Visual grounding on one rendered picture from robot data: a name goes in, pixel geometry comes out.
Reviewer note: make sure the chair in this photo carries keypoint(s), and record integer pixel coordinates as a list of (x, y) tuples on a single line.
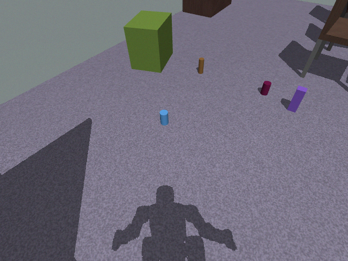
[(344, 15), (335, 30)]

